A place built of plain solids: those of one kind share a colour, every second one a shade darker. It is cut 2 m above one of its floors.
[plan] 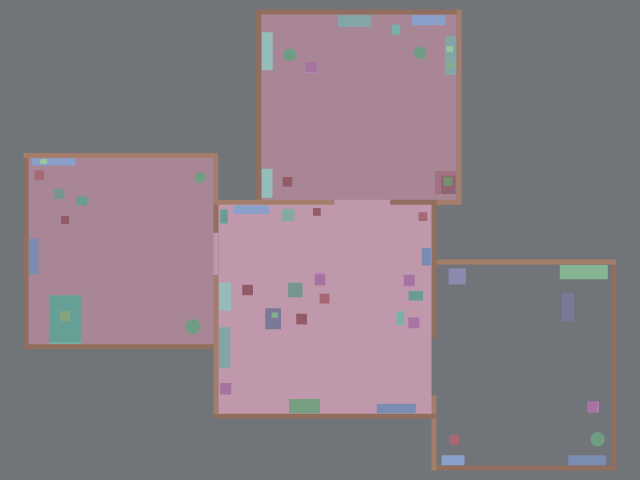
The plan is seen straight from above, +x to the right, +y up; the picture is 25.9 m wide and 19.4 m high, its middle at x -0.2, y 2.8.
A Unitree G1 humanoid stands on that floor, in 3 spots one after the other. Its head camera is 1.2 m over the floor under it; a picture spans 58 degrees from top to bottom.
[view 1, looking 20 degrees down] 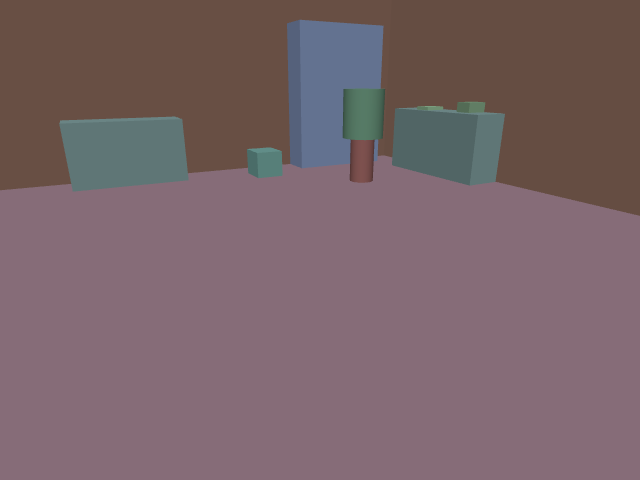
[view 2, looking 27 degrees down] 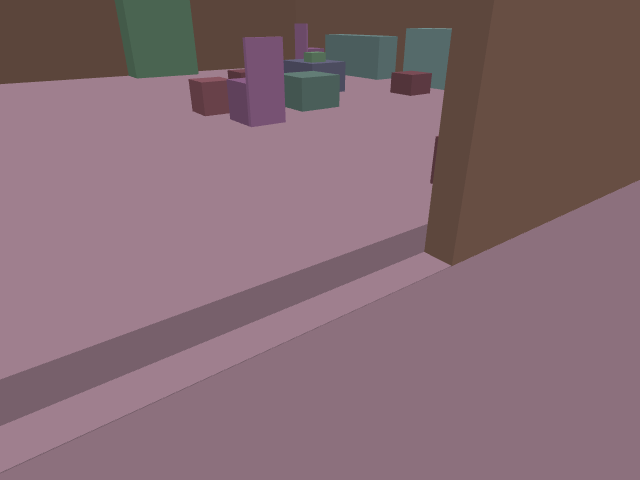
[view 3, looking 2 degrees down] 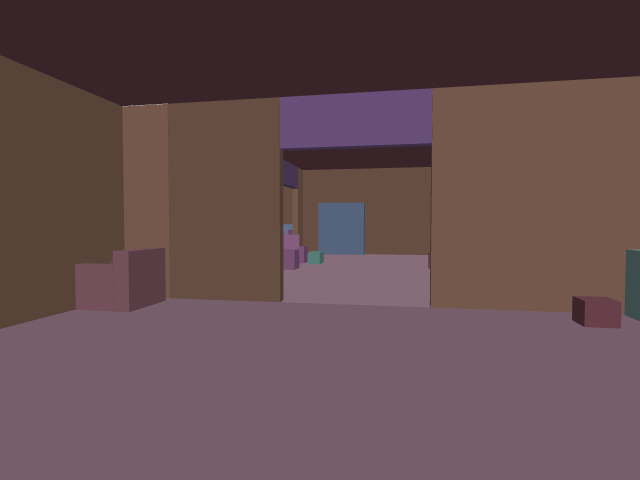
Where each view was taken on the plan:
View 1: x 0.75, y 5.70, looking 62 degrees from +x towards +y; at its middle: floor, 3.51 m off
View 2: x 2.15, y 5.66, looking -126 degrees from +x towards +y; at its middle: floor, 2.25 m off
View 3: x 0.75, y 10.88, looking -79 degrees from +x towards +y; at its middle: case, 14.98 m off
